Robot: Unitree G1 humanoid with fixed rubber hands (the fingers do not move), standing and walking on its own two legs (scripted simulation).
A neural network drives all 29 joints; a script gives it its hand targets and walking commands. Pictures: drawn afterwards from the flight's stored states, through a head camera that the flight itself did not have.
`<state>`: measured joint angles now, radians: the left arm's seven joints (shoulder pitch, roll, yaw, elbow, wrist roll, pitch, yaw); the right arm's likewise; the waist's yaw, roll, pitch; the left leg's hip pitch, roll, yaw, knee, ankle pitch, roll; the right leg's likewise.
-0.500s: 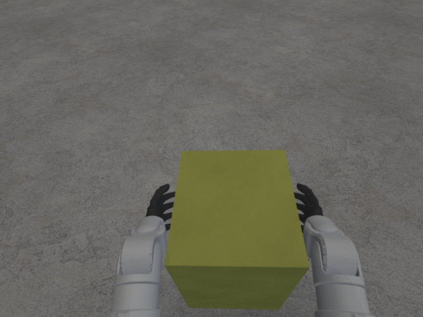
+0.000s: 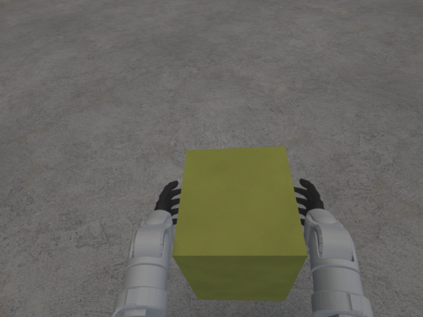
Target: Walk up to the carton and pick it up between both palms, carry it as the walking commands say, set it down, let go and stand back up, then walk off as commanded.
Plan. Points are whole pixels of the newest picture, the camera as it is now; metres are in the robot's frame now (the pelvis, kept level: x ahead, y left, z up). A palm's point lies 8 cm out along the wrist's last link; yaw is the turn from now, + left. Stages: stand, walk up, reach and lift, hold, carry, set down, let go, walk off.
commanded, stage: set down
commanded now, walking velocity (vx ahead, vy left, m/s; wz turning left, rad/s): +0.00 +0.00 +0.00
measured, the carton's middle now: (238, 229) +0.29 -0.04 -0.04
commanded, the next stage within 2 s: none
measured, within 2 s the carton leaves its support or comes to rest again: neither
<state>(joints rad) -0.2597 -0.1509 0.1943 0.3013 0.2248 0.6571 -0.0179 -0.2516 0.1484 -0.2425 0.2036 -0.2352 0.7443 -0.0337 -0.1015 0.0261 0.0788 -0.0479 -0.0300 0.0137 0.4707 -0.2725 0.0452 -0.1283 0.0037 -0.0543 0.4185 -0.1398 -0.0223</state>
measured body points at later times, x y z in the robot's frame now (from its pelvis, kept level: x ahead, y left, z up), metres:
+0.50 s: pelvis -0.02 -0.01 -0.02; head +0.05 -0.03 +0.42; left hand +0.34 +0.10 -0.04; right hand +0.31 -0.20 -0.05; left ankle +0.00 +0.09 -0.74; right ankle +0.07 -0.11 -0.74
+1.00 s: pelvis -0.02 +0.00 -0.07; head +0.15 -0.03 +0.34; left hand +0.37 +0.10 -0.14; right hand +0.34 -0.20 -0.15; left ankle +0.00 +0.09 -0.74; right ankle +0.07 -0.11 -0.74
